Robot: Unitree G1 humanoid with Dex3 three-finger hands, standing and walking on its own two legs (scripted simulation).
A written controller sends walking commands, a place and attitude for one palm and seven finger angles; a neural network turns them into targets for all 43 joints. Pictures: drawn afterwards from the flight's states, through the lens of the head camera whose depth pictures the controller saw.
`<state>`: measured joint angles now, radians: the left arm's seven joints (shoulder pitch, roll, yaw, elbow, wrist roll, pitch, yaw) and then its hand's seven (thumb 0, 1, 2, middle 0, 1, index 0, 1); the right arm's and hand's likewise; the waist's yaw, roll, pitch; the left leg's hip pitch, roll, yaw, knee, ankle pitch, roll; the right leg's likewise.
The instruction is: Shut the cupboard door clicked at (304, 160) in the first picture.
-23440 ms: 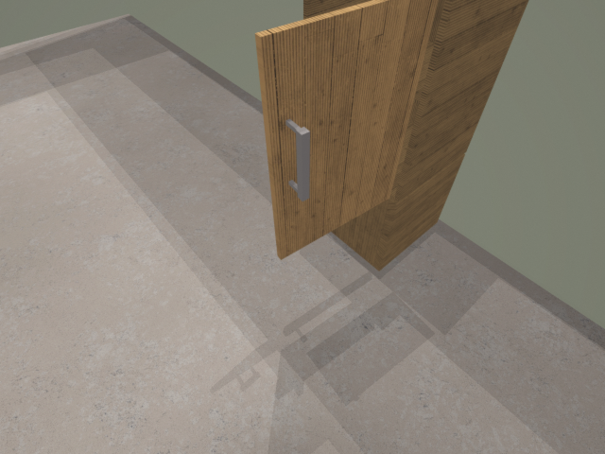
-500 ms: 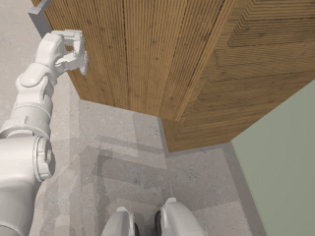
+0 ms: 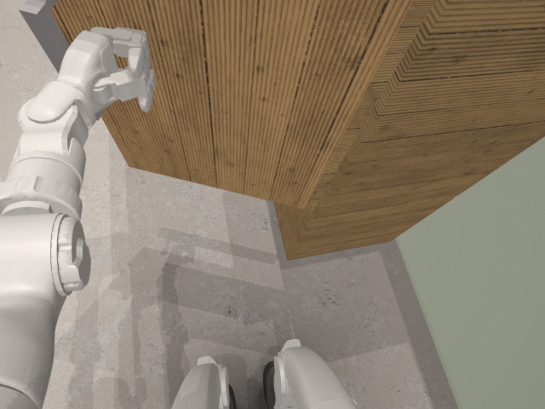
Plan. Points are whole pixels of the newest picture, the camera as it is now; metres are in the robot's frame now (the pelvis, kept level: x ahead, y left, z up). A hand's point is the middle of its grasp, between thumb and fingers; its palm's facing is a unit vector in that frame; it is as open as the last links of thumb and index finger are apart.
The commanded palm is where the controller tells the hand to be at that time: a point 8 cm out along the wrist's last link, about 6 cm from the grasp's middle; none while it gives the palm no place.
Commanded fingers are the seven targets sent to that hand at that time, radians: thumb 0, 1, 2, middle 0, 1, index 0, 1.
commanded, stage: push the door shut along its arc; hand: left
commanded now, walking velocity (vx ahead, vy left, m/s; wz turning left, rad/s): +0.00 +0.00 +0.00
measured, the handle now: (76, 59) +0.58 +0.21 +0.09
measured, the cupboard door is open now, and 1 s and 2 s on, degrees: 66 58 58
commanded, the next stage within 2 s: pull the fist back off the door in 0.10 s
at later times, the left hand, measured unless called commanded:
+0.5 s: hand (184, 72) +0.57 +0.07 +0.08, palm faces +0.04 -1.00 -0.06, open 3.1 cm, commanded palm +0.53 +0.12 +0.09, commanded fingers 0.00 0.90 0.90 -1.30 -1.50 -1.30 -1.50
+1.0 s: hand (170, 130) +0.47 +0.09 +0.08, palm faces +0.01 -1.00 -0.01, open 3.1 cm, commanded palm +0.45 +0.13 +0.09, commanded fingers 0.00 0.90 0.90 -1.30 -1.50 -1.30 -1.50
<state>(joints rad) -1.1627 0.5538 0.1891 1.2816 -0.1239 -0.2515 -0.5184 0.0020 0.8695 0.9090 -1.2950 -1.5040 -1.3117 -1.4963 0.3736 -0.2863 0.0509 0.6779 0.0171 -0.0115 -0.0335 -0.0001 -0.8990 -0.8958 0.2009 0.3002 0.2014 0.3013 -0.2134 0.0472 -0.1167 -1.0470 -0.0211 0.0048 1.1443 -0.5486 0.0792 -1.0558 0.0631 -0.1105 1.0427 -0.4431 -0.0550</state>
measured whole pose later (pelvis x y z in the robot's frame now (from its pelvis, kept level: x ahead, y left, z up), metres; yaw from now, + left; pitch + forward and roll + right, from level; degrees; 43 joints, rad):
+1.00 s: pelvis -0.01 -0.02 +0.02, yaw +0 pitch +20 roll -1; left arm -0.79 0.26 0.24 1.08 -0.08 -0.48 -0.01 0.02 0.90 0.90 -1.30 -1.50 -1.29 -1.50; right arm 0.39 -0.30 -0.03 0.63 -0.01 0.02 0.06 0.00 -0.90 -0.90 0.20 0.30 0.20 0.30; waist -0.15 0.03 -0.12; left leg -0.89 -0.02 0.03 1.02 -0.49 0.05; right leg -0.93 0.07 -0.08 0.96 -0.40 -0.08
